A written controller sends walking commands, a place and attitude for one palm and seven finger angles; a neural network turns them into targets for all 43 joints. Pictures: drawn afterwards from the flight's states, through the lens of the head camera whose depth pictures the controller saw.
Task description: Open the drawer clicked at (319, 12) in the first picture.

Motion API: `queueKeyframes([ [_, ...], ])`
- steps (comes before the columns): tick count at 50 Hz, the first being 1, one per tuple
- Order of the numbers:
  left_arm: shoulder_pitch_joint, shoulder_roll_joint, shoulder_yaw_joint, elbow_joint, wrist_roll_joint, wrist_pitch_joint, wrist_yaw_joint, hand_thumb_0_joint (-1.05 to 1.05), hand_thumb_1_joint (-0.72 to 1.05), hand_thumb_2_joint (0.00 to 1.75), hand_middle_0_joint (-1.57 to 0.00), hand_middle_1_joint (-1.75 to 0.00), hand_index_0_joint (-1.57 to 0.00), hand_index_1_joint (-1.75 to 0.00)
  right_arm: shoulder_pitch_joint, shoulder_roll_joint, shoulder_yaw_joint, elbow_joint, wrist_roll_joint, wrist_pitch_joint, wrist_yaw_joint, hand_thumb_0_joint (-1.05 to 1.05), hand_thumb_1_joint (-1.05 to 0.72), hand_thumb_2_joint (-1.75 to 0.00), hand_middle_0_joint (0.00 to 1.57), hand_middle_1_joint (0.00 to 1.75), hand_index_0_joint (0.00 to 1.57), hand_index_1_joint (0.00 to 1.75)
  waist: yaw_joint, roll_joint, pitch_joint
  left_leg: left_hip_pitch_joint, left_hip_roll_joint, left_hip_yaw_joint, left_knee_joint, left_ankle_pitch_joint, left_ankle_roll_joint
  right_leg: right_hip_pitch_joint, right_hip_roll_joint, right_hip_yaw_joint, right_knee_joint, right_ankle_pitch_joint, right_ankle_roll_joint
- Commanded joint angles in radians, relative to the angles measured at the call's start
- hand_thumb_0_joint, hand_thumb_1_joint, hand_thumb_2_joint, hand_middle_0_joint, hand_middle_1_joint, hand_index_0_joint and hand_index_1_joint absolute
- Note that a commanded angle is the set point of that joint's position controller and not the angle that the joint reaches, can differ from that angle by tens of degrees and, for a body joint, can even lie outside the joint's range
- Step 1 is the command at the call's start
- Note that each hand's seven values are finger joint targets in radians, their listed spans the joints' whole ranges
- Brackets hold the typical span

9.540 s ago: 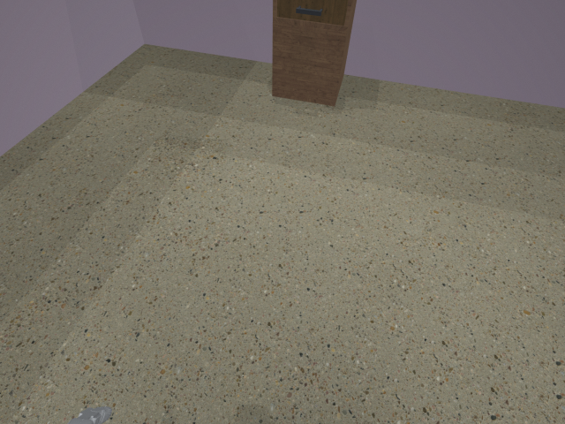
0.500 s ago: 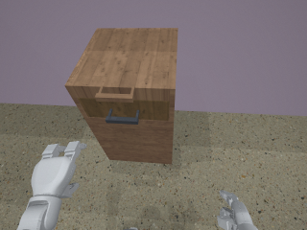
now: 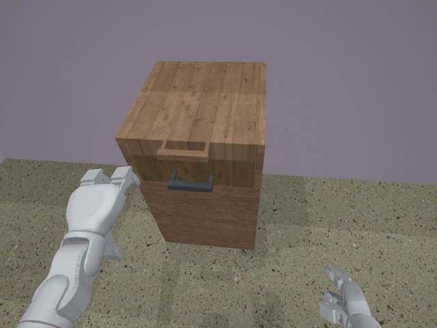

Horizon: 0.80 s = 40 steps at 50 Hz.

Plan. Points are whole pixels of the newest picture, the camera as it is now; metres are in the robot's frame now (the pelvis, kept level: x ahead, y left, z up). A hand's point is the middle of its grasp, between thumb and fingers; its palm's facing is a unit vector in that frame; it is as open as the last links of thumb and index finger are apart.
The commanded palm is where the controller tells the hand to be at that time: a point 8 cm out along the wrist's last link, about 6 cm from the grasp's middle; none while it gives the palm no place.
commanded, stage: raise the hand with hooked fingers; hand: left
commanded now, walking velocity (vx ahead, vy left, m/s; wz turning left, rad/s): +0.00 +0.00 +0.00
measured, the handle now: (191, 180) +0.55 +0.17 -0.19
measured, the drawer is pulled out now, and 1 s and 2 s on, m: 0.00 0.00 0.00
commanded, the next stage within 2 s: move the hooked fingers above the handle in 0.60 s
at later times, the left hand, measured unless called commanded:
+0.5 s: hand (108, 201) +0.30 +0.24 +0.08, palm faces +0.01 -0.09 -1.00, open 13.9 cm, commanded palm +0.28 +0.25 +0.14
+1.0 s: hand (128, 199) +0.33 +0.23 +0.04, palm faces -0.04 -0.07 -1.00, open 13.9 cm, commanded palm +0.32 +0.24 +0.09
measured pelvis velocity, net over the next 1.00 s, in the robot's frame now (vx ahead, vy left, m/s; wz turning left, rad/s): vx -0.01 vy -0.01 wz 0.01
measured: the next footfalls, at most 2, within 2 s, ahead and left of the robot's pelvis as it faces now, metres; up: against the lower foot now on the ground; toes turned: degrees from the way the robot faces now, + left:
none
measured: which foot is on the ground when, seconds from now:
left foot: down 0.00-1.00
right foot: down 0.00-1.00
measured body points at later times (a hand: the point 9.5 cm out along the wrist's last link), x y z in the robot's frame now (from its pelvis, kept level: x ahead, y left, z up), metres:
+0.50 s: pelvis +0.00 +0.01 +0.01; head +0.03 -0.02 +0.46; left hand +0.30 +0.24 +0.13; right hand +0.17 -0.23 -0.11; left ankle -0.01 +0.10 -0.73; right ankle -0.01 -0.10 -0.73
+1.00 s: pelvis -0.01 -0.01 +0.00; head +0.03 -0.03 +0.45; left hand +0.33 +0.23 +0.10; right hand +0.16 -0.24 -0.12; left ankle -0.01 +0.10 -0.73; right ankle -0.01 -0.10 -0.73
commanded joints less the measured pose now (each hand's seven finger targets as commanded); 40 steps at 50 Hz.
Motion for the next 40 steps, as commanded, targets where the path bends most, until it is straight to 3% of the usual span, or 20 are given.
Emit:
queueKeyframes([
  [1,-0.277,0.198,0.117,-0.187,0.002,-0.003,-0.02,0.0,-0.5,0.3,-0.3,-1.2,-0.3,-1.2,-0.091,-0.108,-0.025,-0.143,0.003,-0.037,-0.009,0.0,-0.9,-0.9,0.2,0.3,0.2,0.3,0.003,-0.014,-0.207,0.161,-0.002,-0.055,-0.103,0.333,-0.001,0.101,0.02,0.027,-0.111,0.276,-0.017],
  [10,-0.435,0.257,0.141,-0.168,-0.027,-0.044,-0.095,0.0,-0.5,0.3,-0.3,-1.2,-0.3,-1.2,-0.067,-0.115,-0.019,-0.124,0.008,-0.028,-0.011,0.0,-0.9,-0.9,0.2,0.3,0.2,0.3,-0.004,-0.023,-0.233,0.206,-0.002,-0.068,-0.13,0.412,-0.004,0.156,0.021,0.02,-0.147,0.33,-0.018],
  [15,-0.32,0.226,0.14,-0.149,-0.056,-0.064,-0.13,0.0,-0.5,0.3,-0.3,-1.2,-0.3,-1.2,-0.051,-0.126,-0.031,-0.13,0.011,-0.02,0.005,0.0,-0.9,-0.9,0.2,0.3,0.2,0.3,0.01,-0.051,-0.226,0.195,0.001,-0.062,-0.133,0.466,-0.005,0.174,0.02,0.018,-0.151,0.376,-0.014],
  [23,-0.359,0.283,0.202,-0.234,-0.038,-0.119,-0.063,0.0,-0.5,0.3,-0.3,-1.2,-0.3,-1.2,-0.045,-0.131,-0.045,-0.126,0.006,-0.025,0.009,0.0,-0.9,-0.9,0.2,0.3,0.2,0.3,0.017,-0.006,-0.274,0.205,0.001,-0.072,-0.126,0.455,-0.01,0.153,0.023,0.022,-0.14,0.336,-0.019],
  [27,-0.358,0.258,0.182,-0.197,-0.037,-0.102,-0.028,0.0,-0.5,0.3,-0.3,-1.2,-0.3,-1.2,-0.042,-0.129,-0.05,-0.112,0.013,-0.025,0.009,0.0,-0.9,-0.9,0.2,0.3,0.2,0.3,0.01,0.002,-0.262,0.197,-0.002,-0.064,-0.127,0.416,-0.011,0.13,0.022,0.02,-0.139,0.314,-0.018],
  [28,-0.356,0.264,0.189,-0.179,-0.038,-0.092,-0.027,0.0,-0.5,0.3,-0.3,-1.2,-0.3,-1.2,-0.045,-0.131,-0.049,-0.112,0.017,-0.024,0.009,0.0,-0.9,-0.9,0.2,0.3,0.2,0.3,0.009,-0.023,-0.252,0.184,-0.001,-0.069,-0.133,0.398,-0.011,0.132,0.025,0.019,-0.142,0.297,-0.019],
  [35,-0.355,0.234,0.131,-0.162,-0.042,-0.06,-0.06,0.0,-0.5,0.3,-0.3,-1.2,-0.3,-1.2,-0.062,-0.126,-0.04,-0.12,0.02,-0.023,-0.001,0.0,-0.9,-0.9,0.2,0.3,0.2,0.3,0.002,-0.044,-0.218,0.172,-0.008,-0.054,-0.149,0.328,0.002,0.144,0.019,0.026,-0.163,0.27,-0.013],
  [38,-0.423,0.222,0.114,-0.032,-0.031,-0.063,-0.074,0.0,-0.5,0.3,-0.3,-1.2,-0.3,-1.2,-0.048,-0.132,-0.034,-0.1,0.025,-0.022,-0.01,0.0,-0.9,-0.9,0.2,0.3,0.2,0.3,-0.02,-0.088,-0.141,0.123,-0.012,-0.043,-0.148,0.245,0.005,0.09,0.024,0.028,-0.18,0.209,-0.011],
  [39,-0.465,0.197,0.083,-0.011,-0.028,-0.07,-0.077,0.0,-0.5,0.3,-0.3,-1.2,-0.3,-1.2,-0.038,-0.129,-0.033,-0.1,0.024,-0.025,-0.013,0.0,-0.9,-0.9,0.2,0.3,0.2,0.3,-0.024,-0.097,-0.149,0.119,-0.015,-0.041,-0.144,0.223,0.007,0.081,0.02,0.027,-0.176,0.191,-0.009],
  [40,-0.499,0.226,0.107,0.023,-0.021,-0.08,-0.073,0.0,-0.5,0.3,-0.3,-1.2,-0.3,-1.2,-0.029,-0.129,-0.036,-0.092,0.024,-0.027,-0.019,0.0,-0.9,-0.9,0.2,0.3,0.2,0.3,-0.027,-0.104,-0.151,0.111,-0.017,-0.038,-0.136,0.204,0.009,0.071,0.02,0.032,-0.177,0.177,-0.008],
])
